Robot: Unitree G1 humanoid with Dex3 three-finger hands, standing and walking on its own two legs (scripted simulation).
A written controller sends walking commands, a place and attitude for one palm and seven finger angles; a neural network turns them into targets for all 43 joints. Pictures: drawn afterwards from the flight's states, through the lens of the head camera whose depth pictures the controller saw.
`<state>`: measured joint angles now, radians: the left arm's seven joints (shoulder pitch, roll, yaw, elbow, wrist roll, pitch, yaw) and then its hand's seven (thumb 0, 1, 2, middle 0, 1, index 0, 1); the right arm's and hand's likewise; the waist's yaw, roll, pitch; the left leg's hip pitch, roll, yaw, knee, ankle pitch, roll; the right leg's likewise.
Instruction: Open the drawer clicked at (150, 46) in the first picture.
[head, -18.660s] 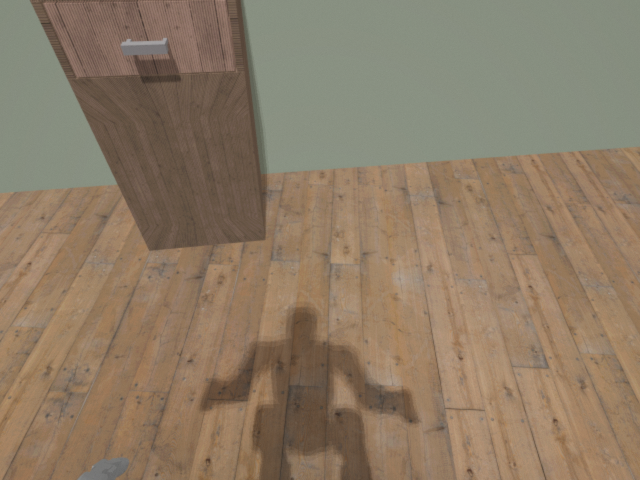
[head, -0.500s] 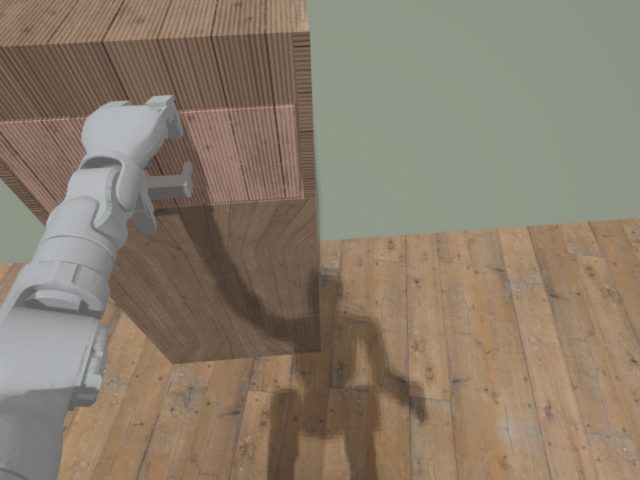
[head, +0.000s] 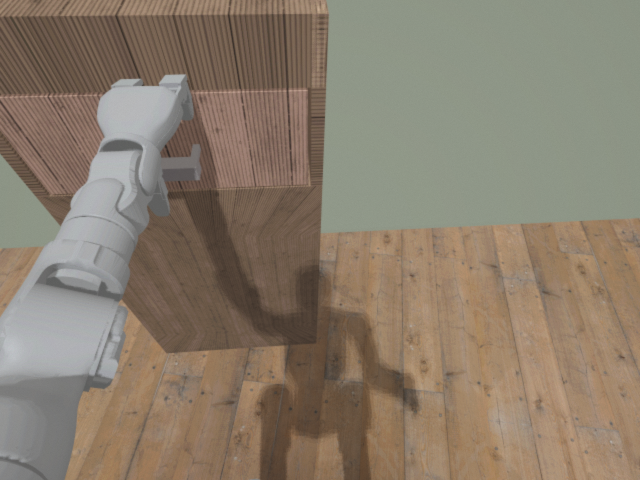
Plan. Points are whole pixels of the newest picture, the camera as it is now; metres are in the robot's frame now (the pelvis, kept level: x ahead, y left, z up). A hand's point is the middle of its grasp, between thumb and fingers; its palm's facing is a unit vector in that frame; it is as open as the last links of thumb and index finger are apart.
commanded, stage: lower the fingers behind the handle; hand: left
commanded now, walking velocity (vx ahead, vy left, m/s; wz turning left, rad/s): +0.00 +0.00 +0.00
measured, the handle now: (163, 160) +0.55 +0.21 +0.08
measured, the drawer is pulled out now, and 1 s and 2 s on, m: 0.00 0.00 0.00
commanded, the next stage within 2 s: lift the fingers back up to retry in 0.80 s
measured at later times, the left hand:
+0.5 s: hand (157, 149) +0.51 +0.19 +0.13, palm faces +0.07 +0.02 -1.00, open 13.7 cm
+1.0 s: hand (157, 150) +0.51 +0.19 +0.13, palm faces +0.08 +0.01 -1.00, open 13.7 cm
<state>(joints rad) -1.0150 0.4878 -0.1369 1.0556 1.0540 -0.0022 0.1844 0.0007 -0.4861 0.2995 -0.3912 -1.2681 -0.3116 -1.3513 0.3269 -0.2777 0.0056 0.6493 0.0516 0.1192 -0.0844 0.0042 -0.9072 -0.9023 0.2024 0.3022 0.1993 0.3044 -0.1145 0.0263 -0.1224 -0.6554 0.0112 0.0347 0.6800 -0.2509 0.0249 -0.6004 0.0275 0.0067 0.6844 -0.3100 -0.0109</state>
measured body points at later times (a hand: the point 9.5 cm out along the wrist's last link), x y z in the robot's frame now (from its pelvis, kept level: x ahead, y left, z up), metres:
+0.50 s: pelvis -0.02 +0.01 -0.01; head +0.05 +0.01 +0.43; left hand +0.50 +0.19 +0.19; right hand +0.02 -0.27 -0.13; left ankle +0.04 +0.11 -0.72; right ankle +0.01 -0.11 -0.72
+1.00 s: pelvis -0.02 +0.01 -0.01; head +0.05 +0.02 +0.43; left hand +0.50 +0.19 +0.18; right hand +0.04 -0.26 -0.13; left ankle +0.04 +0.11 -0.72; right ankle +0.01 -0.11 -0.72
